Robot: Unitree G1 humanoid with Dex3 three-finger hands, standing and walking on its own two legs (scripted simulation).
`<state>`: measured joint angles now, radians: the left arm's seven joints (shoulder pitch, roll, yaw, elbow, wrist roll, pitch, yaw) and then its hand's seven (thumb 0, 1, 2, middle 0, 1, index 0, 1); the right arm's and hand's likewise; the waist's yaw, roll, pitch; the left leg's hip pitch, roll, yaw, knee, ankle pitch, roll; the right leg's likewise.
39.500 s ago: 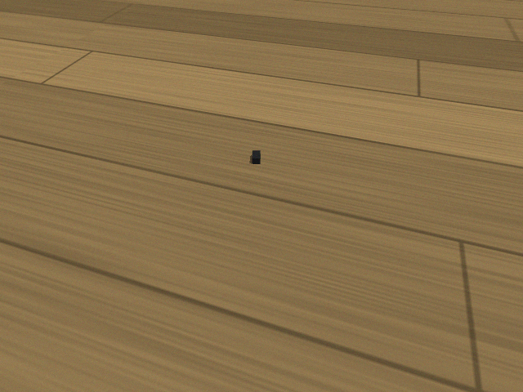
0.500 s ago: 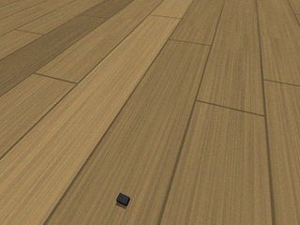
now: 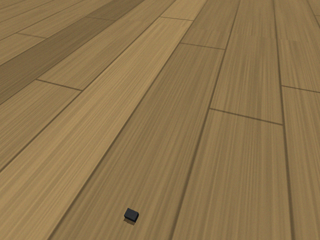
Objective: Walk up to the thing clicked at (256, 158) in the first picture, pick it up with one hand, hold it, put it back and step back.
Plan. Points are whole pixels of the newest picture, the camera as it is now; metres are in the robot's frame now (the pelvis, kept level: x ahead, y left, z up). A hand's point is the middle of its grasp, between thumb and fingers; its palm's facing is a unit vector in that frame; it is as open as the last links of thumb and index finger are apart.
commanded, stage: stand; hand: left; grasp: from above
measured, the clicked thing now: (131, 215) +0.43 +0.21 -0.76
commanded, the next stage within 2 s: step back in 0.80 s
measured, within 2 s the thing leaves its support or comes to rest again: neither
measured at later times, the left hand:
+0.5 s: hand out of the picture +0.06 +0.24 -0.16, palm faces +0.00 -0.94 -0.33, open 7.4 cm
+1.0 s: hand out of the picture +0.07 +0.27 -0.17, palm faces +0.02 -0.93 -0.37, open 7.4 cm
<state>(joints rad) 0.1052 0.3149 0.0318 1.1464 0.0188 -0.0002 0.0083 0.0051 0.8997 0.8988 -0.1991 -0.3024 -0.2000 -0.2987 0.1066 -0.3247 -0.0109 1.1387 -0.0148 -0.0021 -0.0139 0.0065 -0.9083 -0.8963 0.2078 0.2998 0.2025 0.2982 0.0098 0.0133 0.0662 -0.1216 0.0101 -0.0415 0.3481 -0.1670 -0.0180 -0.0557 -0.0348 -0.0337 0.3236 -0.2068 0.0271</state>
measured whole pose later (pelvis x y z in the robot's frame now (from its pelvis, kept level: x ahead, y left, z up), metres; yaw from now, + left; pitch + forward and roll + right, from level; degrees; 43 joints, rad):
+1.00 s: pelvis -0.02 +0.01 -0.01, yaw +1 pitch -2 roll -1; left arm 0.09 0.35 0.07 1.02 0.01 0.02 0.01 0.01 0.90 0.90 -0.20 -0.30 -0.20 -0.30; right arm 0.08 -0.38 -0.04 1.03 0.00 0.04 0.01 0.01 -0.91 -0.90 0.21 0.30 0.20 0.30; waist 0.00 0.01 0.16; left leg -0.32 -0.02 -0.05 0.70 -0.35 0.03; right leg -0.20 -0.04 -0.04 0.50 -0.26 0.02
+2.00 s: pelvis -0.22 +0.06 -0.02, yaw +0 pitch -2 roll +1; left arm 0.12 0.34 0.06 0.75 0.04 0.05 0.01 0.01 0.90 0.90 -0.20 -0.30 -0.20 -0.30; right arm 0.19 -0.41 -0.05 0.88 -0.01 0.03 -0.03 0.01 -0.91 -0.90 0.21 0.30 0.20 0.30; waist 0.00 -0.01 0.19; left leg -0.27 -0.04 -0.07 0.72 -0.43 -0.01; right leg -0.36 -0.01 -0.05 0.61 -0.22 -0.03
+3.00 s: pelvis -0.56 +0.01 -0.02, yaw -1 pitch -1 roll -1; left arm 0.15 0.39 0.07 0.81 0.01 0.07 0.00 0.01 0.90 0.90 -0.20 -0.30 -0.20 -0.30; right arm 0.14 -0.36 -0.03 0.84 -0.04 0.04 -0.02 0.01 -0.90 -0.90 0.21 0.30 0.21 0.30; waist 0.01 -0.03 0.15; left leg -0.35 0.02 -0.03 0.58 -0.21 0.01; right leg -0.40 0.08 0.13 1.13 -0.51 0.01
